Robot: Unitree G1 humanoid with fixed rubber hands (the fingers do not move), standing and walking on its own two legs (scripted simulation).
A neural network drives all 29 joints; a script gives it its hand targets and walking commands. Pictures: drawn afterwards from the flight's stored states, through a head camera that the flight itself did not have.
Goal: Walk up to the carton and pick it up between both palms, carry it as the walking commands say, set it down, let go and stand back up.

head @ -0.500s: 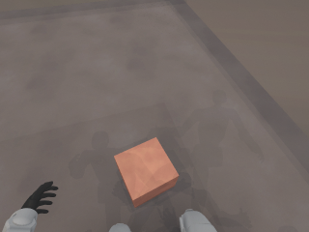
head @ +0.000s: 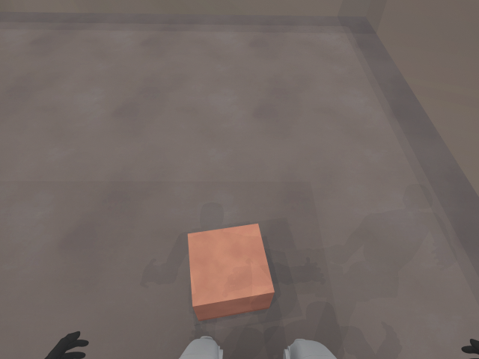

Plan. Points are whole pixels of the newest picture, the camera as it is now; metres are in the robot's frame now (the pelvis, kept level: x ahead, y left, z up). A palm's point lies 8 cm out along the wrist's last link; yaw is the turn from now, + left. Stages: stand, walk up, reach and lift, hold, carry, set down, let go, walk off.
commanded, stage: walk up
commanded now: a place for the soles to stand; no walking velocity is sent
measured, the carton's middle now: (228, 271) +0.49 +0.07 -0.64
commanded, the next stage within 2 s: none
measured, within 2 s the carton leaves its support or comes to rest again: neither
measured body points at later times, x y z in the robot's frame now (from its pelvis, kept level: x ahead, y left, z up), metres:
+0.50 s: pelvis +0.01 -0.05 +0.01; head +0.04 -0.05 +0.46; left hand +0.03 +0.31 -0.07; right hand +0.21 -0.34 -0.09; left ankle +0.01 +0.09 -0.70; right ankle +0.04 -0.16 -0.71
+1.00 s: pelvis +0.02 -0.03 +0.03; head +0.03 -0.02 +0.48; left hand +0.05 +0.33 -0.07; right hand +0.22 -0.31 -0.07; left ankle +0.01 +0.09 -0.70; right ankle +0.04 -0.15 -0.70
